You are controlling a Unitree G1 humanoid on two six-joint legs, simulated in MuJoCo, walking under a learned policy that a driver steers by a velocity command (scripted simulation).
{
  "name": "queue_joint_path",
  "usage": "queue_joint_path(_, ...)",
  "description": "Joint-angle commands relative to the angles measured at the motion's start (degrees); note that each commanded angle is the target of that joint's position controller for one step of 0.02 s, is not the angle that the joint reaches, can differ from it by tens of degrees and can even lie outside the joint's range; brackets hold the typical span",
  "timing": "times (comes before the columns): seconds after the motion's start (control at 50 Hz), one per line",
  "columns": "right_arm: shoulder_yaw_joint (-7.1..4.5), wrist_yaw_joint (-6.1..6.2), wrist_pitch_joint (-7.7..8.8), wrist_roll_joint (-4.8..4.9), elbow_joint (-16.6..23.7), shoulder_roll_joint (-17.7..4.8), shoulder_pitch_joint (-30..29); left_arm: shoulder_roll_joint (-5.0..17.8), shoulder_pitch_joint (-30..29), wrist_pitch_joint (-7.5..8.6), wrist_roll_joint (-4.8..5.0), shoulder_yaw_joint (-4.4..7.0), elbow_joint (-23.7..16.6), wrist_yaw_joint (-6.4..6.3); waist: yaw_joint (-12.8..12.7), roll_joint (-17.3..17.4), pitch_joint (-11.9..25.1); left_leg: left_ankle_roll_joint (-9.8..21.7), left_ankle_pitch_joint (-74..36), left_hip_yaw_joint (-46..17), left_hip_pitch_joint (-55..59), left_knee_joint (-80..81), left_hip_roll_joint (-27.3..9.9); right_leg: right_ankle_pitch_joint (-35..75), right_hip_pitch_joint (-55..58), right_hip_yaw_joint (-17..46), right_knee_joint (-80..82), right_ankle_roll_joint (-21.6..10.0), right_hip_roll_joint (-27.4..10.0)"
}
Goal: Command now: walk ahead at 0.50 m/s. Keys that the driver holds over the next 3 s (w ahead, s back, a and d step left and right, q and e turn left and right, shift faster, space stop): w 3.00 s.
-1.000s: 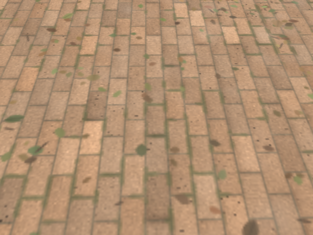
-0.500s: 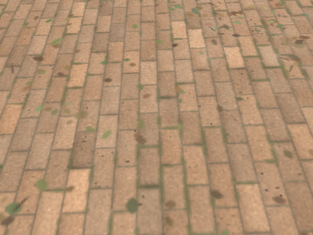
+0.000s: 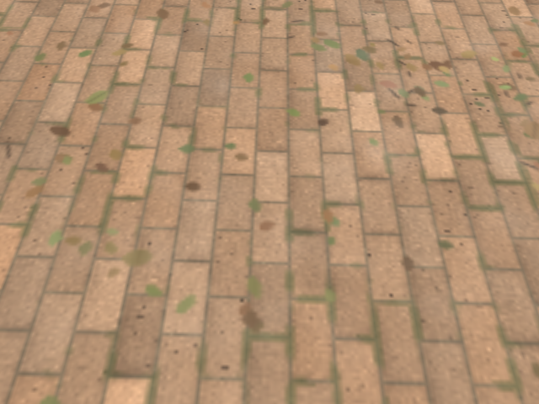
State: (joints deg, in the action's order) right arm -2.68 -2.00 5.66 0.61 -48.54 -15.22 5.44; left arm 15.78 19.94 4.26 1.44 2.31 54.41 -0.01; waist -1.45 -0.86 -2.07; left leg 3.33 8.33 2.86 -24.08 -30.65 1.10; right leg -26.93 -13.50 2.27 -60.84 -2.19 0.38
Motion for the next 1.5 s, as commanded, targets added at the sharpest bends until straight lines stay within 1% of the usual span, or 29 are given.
queue_joint_path(0.02,-1.64,0.29,0.35,-0.60,0.45,-6.65,6.98,7.65,-4.37,2.44,0.09,1.79,-5.68,-0.35,4.00,3.52,4.97,10.35,-0.23,-23.93,23.69,17.23,-16.90,7.18,-25.74,2.19,-8.07,-0.71,-6.60)
queue_joint_path(0.06,-1.16,0.10,0.67,-1.21,0.13,-5.04,5.65,5.52,-2.19,1.15,-0.39,1.82,-5.20,-0.36,1.22,5.38,4.36,9.96,-4.73,-18.67,17.46,20.33,-14.38,10.43,-19.96,2.44,-4.58,-0.17,-8.54)
queue_joint_path(0.1,-1.46,0.30,1.01,-0.77,-0.83,-6.34,6.62,4.02,-2.63,0.08,-0.63,1.62,-5.52,-0.49,0.54,4.93,2.76,10.76,-7.77,-15.17,14.60,22.65,-13.94,12.13,-20.27,1.58,-1.05,0.97,-9.24)
queue_joint_path(0.24,-1.80,2.04,0.12,-0.13,-3.64,-8.70,12.23,2.29,-15.96,0.44,-1.03,1.02,-9.58,0.04,4.16,3.69,-0.79,8.33,-10.57,-6.75,16.36,24.86,-10.81,31.71,-22.85,-1.32,22.03,2.86,-7.37)
queue_joint_path(0.34,-2.04,2.21,-1.13,0.37,-6.47,-9.29,17.25,2.60,-23.61,1.02,-0.33,0.62,-12.48,1.53,6.37,3.83,-2.71,7.96,-10.91,-7.08,24.91,21.82,-14.22,30.35,-24.22,-1.74,29.90,1.48,-5.59)
queue_joint_path(0.4,-2.56,2.59,-2.05,0.54,-6.84,-10.27,16.53,4.41,-22.34,1.46,-0.31,1.11,-12.99,2.38,4.08,4.99,-1.36,6.52,-18.48,-7.70,29.54,17.18,-16.42,24.20,-20.96,-2.03,32.06,-0.81,-4.38)
queue_joint_path(0.44,-2.50,2.69,-2.66,0.46,-6.27,-10.25,14.19,7.43,-11.38,1.54,-0.56,2.87,-9.82,2.13,-2.12,5.26,5.20,4.53,-34.13,-4.94,27.90,4.71,-13.44,23.52,-5.00,-5.06,33.94,-3.28,-1.00)
queue_joint_path(0.46,-1.66,2.75,-2.72,-0.18,-5.31,-8.43,14.34,10.66,-1.10,1.43,-1.00,4.20,-7.02,1.61,-5.86,2.75,12.77,2.79,-28.57,-2.75,19.56,-8.87,-10.36,25.08,11.47,-0.92,31.70,-5.91,-5.02)
queue_joint_path(0.48,0.38,2.16,-1.65,-0.67,-4.32,-1.91,20.88,16.58,5.56,1.02,-1.83,5.68,-5.63,1.29,-4.39,-10.33,21.48,-1.57,-4.88,0.14,-4.11,-31.78,-1.14,17.39,34.69,24.03,33.94,-14.93,-19.66)
queue_joint_path(0.5,0.36,1.80,-0.22,-0.13,-5.23,-3.00,20.03,12.46,6.26,0.82,-1.17,4.42,-5.35,1.50,-5.11,-13.05,24.39,-1.62,24.55,-7.55,-13.39,-41.11,1.94,10.91,37.47,39.35,42.80,-17.30,-23.32)
queue_joint_path(0.52,-1.14,1.42,0.75,1.61,-3.87,-8.46,15.02,9.45,1.57,0.96,-0.92,3.28,-6.04,1.44,-4.63,-9.21,15.52,-0.41,22.41,-9.40,-18.66,-45.25,-1.80,7.81,30.49,32.25,43.98,-14.18,-21.40)
queue_joint_path(0.54,-1.19,1.49,1.15,2.12,-2.96,-8.72,11.32,7.78,-3.18,1.01,-1.09,2.75,-7.20,1.34,-3.11,-5.71,9.72,0.18,16.97,-7.72,-18.60,-43.50,-5.00,10.36,21.95,24.54,45.32,-12.32,-19.17)
queue_joint_path(0.58,-1.70,2.12,0.33,0.79,-3.06,-7.47,10.01,4.68,-8.55,1.43,-1.90,1.79,-7.76,1.68,0.45,-3.58,3.65,-0.28,9.61,-7.04,-13.01,-36.23,-8.92,18.08,8.70,14.85,49.39,-10.33,-14.81)
queue_joint_path(0.62,-1.44,2.29,-1.11,0.36,-3.80,-4.74,12.00,4.69,-8.87,1.85,-1.92,1.82,-7.15,1.90,2.23,-4.07,3.12,-1.16,7.03,-6.58,-8.89,-33.34,-9.59,21.94,3.82,10.92,52.23,-10.68,-13.33)
queue_joint_path(0.68,-1.57,2.57,-1.85,-0.22,-2.15,-4.49,7.91,6.80,-6.34,2.16,-1.81,2.38,-5.55,1.21,2.07,-2.60,1.02,-2.82,0.52,-6.27,-13.20,-25.93,-10.13,26.66,3.72,7.22,54.46,-11.60,-13.13)
queue_joint_path(0.8,-0.88,1.63,-0.99,-0.11,1.16,-2.71,-3.61,7.94,-1.03,1.40,-0.98,2.54,-2.76,-0.15,-1.41,-2.30,-1.32,-3.61,-14.74,-3.59,-12.21,-6.20,-7.49,26.75,6.23,1.04,55.45,-9.16,-10.80)
queue_joint_path(0.92,-0.67,-0.15,-0.16,0.49,4.25,-3.95,-9.76,8.78,2.80,-0.23,-0.35,3.19,0.35,-0.63,-2.03,-2.64,-2.80,-1.11,-8.63,-3.91,-13.42,1.26,-5.98,31.29,17.35,1.89,50.29,-8.30,-15.58)
queue_joint_path(0.96,-1.41,-0.39,0.11,0.53,3.56,-5.79,-5.94,9.59,1.33,-0.79,-0.30,3.51,0.22,-0.81,0.68,-3.93,-0.26,0.46,-4.47,-2.25,-6.59,2.24,-4.01,41.95,18.88,1.55,45.47,-7.10,-15.79)
queue_joint_path(1.0,-3.87,0.24,0.10,0.13,-1.31,-10.32,9.99,7.75,0.21,-1.34,-0.70,2.73,-0.48,-0.91,8.01,-2.44,9.89,3.67,-5.63,-1.43,16.95,2.33,-2.91,50.35,12.11,-2.55,26.34,-4.23,-10.61)
queue_joint_path(1.02,-5.23,0.71,-0.09,-0.98,-2.86,-15.85,18.52,3.09,4.96,-0.72,-1.60,1.13,-1.92,-0.55,7.86,7.59,19.27,10.88,-2.85,-21.63,39.79,1.67,-17.07,31.23,-7.78,-5.44,4.65,-0.66,-4.12)
queue_joint_path(1.04,-4.77,0.41,-0.35,-0.25,-3.70,-14.85,20.55,-0.19,7.18,0.64,-1.45,-0.01,-1.16,-0.18,7.20,16.44,24.13,15.89,6.69,-42.58,48.07,10.78,-23.70,-6.62,-21.90,0.29,-8.00,0.92,3.44)
queue_joint_path(1.06,-3.39,0.44,-0.19,0.31,-3.32,-10.56,17.74,6.02,1.78,1.75,0.29,1.58,-2.00,0.16,8.02,11.70,17.72,13.10,12.55,-39.14,43.60,12.99,-21.73,-6.18,-28.33,4.71,-13.65,-0.29,-0.13)
queue_joint_path(1.08,-2.83,0.61,-0.09,0.23,-2.15,-8.82,12.60,7.47,-2.66,2.42,1.20,1.93,-3.43,0.21,6.78,9.19,10.67,10.90,10.35,-31.49,35.46,14.40,-20.09,-0.51,-30.41,2.92,-12.93,-1.21,-3.24)
queue_joint_path(1.12,-1.84,0.47,0.12,-0.89,-0.99,-5.64,6.10,6.75,-4.97,2.07,0.09,2.47,-3.53,-0.42,3.31,5.30,4.08,9.20,1.84,-21.49,21.02,18.26,-16.08,8.24,-25.14,1.61,-6.73,-0.93,-7.68)
queue_joint_path(1.2,-1.92,0.69,0.71,-0.91,-2.35,-6.37,6.68,3.33,-4.22,-0.15,-0.62,2.32,-3.50,-0.67,0.60,5.36,2.00,10.15,-5.64,-14.00,13.77,23.38,-14.02,14.18,-21.62,1.02,0.22,0.82,-9.48)
queue_joint_path(1.26,-2.17,1.71,0.46,-0.77,-3.66,-7.66,9.48,3.31,-9.94,-0.17,-1.21,2.43,-5.45,-0.67,1.78,3.87,0.36,9.84,-9.78,-10.78,15.67,24.47,-13.43,23.09,-26.00,0.71,9.81,2.35,-9.45)
queue_joint_path(1.36,-2.11,2.40,-0.08,-0.03,-5.66,-8.24,14.06,1.56,-19.57,0.49,-0.73,1.48,-7.92,0.44,4.91,3.96,-1.67,7.84,-8.83,-5.86,17.48,24.96,-11.50,33.82,-22.63,-2.27,25.34,2.37,-6.48)
queue_joint_path(1.44,-2.48,2.62,-1.29,0.36,-7.81,-8.73,17.44,2.22,-24.52,0.99,-0.33,1.18,-10.19,1.76,5.81,3.98,-3.19,7.54,-11.17,-6.51,25.98,21.52,-15.10,30.01,-24.93,-1.67,30.42,0.79,-5.63)
queue_joint_path(1.5,-3.06,2.94,-2.16,0.49,-7.85,-9.87,16.02,4.60,-21.19,1.39,-0.29,1.94,-10.00,2.38,2.65,5.49,-0.69,5.93,-23.42,-6.55,29.80,15.60,-16.54,23.51,-18.60,-2.94,32.17,-1.54,-3.59)
